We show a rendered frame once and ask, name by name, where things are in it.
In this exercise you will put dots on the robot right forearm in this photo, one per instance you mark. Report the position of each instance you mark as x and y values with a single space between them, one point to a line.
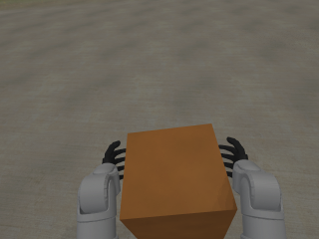
261 201

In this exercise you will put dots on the carton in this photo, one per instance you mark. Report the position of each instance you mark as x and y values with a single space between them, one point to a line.
175 185

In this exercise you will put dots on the robot left forearm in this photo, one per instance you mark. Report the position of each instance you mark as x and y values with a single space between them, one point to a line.
97 203

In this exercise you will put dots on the robot right hand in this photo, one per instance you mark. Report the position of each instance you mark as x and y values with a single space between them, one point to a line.
238 153

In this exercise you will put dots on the robot left hand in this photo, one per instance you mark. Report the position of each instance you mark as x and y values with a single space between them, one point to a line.
111 153

